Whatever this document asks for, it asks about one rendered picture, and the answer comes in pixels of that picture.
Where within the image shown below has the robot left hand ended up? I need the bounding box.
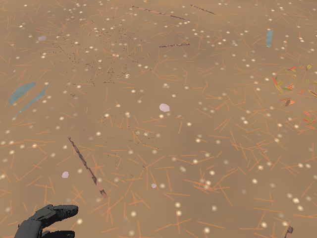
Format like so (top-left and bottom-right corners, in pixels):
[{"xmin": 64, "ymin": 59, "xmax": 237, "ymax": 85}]
[{"xmin": 14, "ymin": 204, "xmax": 78, "ymax": 238}]

